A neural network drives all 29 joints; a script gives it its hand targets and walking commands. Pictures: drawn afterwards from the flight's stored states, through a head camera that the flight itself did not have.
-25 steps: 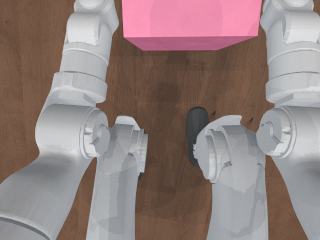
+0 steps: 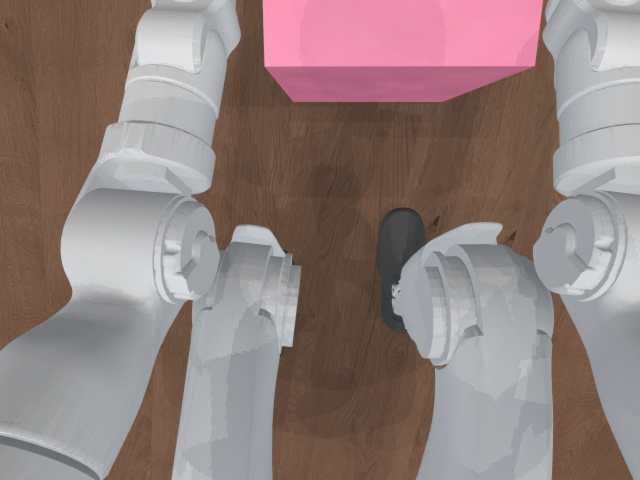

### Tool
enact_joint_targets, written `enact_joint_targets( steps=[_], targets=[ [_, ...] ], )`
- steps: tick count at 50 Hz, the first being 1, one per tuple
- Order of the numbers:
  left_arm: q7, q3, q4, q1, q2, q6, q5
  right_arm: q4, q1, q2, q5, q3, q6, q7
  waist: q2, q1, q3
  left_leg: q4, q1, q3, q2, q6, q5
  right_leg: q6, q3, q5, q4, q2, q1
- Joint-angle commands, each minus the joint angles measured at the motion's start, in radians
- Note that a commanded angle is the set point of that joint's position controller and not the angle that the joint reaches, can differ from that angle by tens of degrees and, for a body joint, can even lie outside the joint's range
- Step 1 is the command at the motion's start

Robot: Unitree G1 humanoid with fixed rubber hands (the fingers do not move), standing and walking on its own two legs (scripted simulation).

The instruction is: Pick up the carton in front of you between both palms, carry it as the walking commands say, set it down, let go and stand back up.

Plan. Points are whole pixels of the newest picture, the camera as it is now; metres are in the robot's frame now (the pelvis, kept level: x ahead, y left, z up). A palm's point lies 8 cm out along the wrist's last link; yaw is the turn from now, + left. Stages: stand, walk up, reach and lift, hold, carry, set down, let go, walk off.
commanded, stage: set down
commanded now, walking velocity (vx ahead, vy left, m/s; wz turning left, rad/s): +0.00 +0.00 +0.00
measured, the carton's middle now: out of the picture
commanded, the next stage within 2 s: let go in 1.84 s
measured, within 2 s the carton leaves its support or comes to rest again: neither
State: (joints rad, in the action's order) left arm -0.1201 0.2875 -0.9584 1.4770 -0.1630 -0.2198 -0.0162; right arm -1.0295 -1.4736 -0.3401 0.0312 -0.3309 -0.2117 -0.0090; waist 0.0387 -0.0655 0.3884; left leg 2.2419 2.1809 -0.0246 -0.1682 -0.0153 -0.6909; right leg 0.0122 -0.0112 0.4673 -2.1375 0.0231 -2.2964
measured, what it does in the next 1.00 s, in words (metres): stands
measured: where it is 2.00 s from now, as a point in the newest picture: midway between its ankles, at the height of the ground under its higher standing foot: (333, 308)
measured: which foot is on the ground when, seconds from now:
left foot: down 0.00-1.00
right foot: down 0.00-1.00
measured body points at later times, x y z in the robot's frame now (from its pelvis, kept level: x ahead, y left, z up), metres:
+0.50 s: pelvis -0.01 +0.00 -0.01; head +0.37 -0.03 +0.23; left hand +0.57 +0.08 -0.18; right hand +0.55 -0.24 -0.18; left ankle +0.09 +0.10 -0.34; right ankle +0.14 -0.12 -0.34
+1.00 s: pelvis +0.00 +0.00 +0.01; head +0.37 -0.04 +0.27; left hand +0.59 +0.11 -0.13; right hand +0.56 -0.27 -0.13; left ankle +0.09 +0.10 -0.34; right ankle +0.14 -0.12 -0.34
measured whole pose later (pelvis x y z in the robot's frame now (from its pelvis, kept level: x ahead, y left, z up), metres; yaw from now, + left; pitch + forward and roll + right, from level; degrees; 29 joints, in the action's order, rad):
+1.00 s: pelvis +0.00 +0.00 +0.01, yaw -1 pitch +36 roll +1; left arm -0.16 0.10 -0.92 1.45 -0.32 -0.18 0.18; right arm -1.06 -1.49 -0.45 -0.17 -0.19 -0.12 0.05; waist 0.04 -0.05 0.36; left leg 2.20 2.14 -0.03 -0.13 -0.01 -0.69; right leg 0.02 0.00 0.47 -2.10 0.01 -2.26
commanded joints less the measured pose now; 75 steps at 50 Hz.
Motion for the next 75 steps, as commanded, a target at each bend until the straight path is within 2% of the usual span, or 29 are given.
enact_joint_targets(
  steps=[1,16,23,25,26,28,29,30,32,37,40,45,49,53,56,62,69,75],
  targets=[
    [0.249,-0.290,0.050,0.519,0.804,0.020,0.050,0.039,-0.473,0.837,-0.063,0.264,0.004,-0.252,0.051,-0.040,-0.919,-0.247,-0.213,0.004,0.001,0.014,0.195,0.022,0.013,-0.209,0.066,-0.087,0.623],
    [0.265,-0.165,-0.077,0.385,0.643,-0.007,-0.050,-0.065,-0.367,0.689,0.007,0.160,-0.018,-0.251,0.061,-0.008,-0.661,-0.233,-0.133,0.011,0.021,0.026,0.075,0.043,-0.016,-0.066,0.069,-0.085,0.576],
    [0.241,-0.143,-0.084,0.358,0.549,0.000,-0.066,-0.086,-0.339,0.579,0.027,0.113,-0.001,-0.235,0.053,-0.009,-0.648,-0.239,-0.196,0.017,0.031,0.014,0.084,0.026,-0.004,-0.057,0.052,-0.076,0.586],
    [0.210,-0.114,-0.082,0.328,0.424,0.012,-0.066,-0.094,-0.311,0.454,0.030,0.078,0.018,-0.207,0.050,-0.015,-0.670,-0.244,-0.232,0.016,0.040,0.000,0.100,0.012,0.009,-0.071,0.045,-0.066,0.604],
    [0.178,-0.082,-0.072,0.297,0.289,0.026,-0.069,-0.097,-0.277,0.320,0.036,0.039,0.035,-0.175,0.049,-0.020,-0.689,-0.246,-0.262,0.015,0.047,-0.012,0.113,0.003,0.015,-0.084,0.041,-0.060,0.621],
    [0.075,-0.041,-0.046,0.243,-0.088,0.069,-0.057,-0.102,-0.211,-0.072,0.039,-0.037,0.091,-0.068,0.049,-0.031,-0.761,-0.248,-0.325,0.014,0.062,-0.036,0.150,-0.007,0.021,-0.129,0.036,-0.047,0.667],
    [0.034,-0.050,-0.014,0.268,-0.199,0.091,-0.023,-0.089,-0.238,-0.181,0.008,-0.037,0.120,-0.016,0.036,-0.036,-0.821,-0.240,-0.350,0.019,0.063,-0.038,0.203,-0.012,0.021,-0.182,0.031,-0.042,0.696],
    [0.012,-0.075,0.002,0.316,-0.238,0.105,0.022,-0.084,-0.290,-0.226,-0.030,-0.023,0.144,0.017,0.031,-0.041,-0.889,-0.227,-0.356,0.025,0.067,-0.037,0.259,-0.011,0.015,-0.245,0.024,-0.036,0.723],
    [-0.010,-0.122,0.018,0.361,-0.269,0.122,0.101,-0.087,-0.360,-0.280,-0.093,0.015,0.179,0.049,0.036,-0.049,-0.998,-0.207,-0.336,0.028,0.077,-0.042,0.334,0.003,-0.007,-0.350,0.007,-0.024,0.778],
    [-0.002,-0.237,-0.002,0.345,-0.242,0.127,0.220,-0.090,-0.363,-0.279,-0.189,0.112,0.199,0.049,0.012,-0.071,-1.160,-0.197,-0.302,0.019,0.099,-0.047,0.376,0.010,-0.023,-0.468,0.002,-0.001,0.883],
    [-0.001,-0.238,0.006,0.314,-0.251,0.122,0.237,-0.080,-0.325,-0.273,-0.221,0.138,0.188,0.043,0.005,-0.060,-1.242,-0.208,-0.306,0.006,0.099,-0.044,0.364,0.012,-0.026,-0.487,0.015,0.001,0.942],
    [-0.027,-0.192,0.107,0.289,-0.285,0.099,0.208,0.014,-0.305,-0.288,-0.221,0.135,0.153,0.047,-0.015,-0.032,-1.450,-0.255,-0.349,-0.016,0.083,-0.032,0.341,0.016,-0.013,-0.499,0.052,-0.018,1.086],
    [-0.044,-0.159,0.204,0.280,-0.278,0.048,0.183,0.116,-0.293,-0.283,-0.194,0.114,0.095,0.061,-0.034,-0.036,-1.552,-0.335,-0.420,-0.027,0.064,-0.016,0.298,0.017,0.019,-0.438,0.130,-0.040,1.129],
    [-0.037,-0.109,0.130,0.232,-0.248,0.016,0.141,0.087,-0.250,-0.240,-0.151,0.087,0.056,0.057,-0.045,-0.021,-1.369,-0.418,-0.364,-0.026,0.066,-0.010,0.215,0.007,0.024,-0.313,0.232,-0.043,0.998],
    [-0.021,-0.068,0.077,0.193,-0.224,0.024,0.103,0.060,-0.218,-0.199,-0.120,0.072,0.059,0.043,-0.054,0.000,-1.282,-0.464,-0.315,-0.022,0.068,-0.012,0.204,-0.003,0.017,-0.284,0.285,-0.044,0.942],
    [0.003,-0.026,0.071,0.158,-0.220,0.040,0.061,0.081,-0.176,-0.174,-0.075,0.040,0.063,0.028,-0.069,0.012,-1.326,-0.556,-0.331,-0.023,0.065,-0.019,0.241,-0.018,0.019,-0.313,0.384,-0.055,1.000],
    [0.010,-0.051,0.191,0.139,-0.240,0.022,0.089,0.203,-0.143,-0.202,-0.081,0.036,0.036,0.027,-0.057,-0.004,-1.536,-0.669,-0.467,-0.032,0.057,-0.024,0.319,-0.016,0.022,-0.423,0.498,-0.068,1.202],
    [0.023,-0.051,0.250,0.080,-0.244,0.002,0.095,0.265,-0.085,-0.188,-0.095,0.041,0.007,0.015,-0.055,0.006,-1.584,-0.781,-0.534,-0.034,0.055,-0.028,0.366,-0.011,0.010,-0.503,0.605,-0.073,1.343]
  ],
)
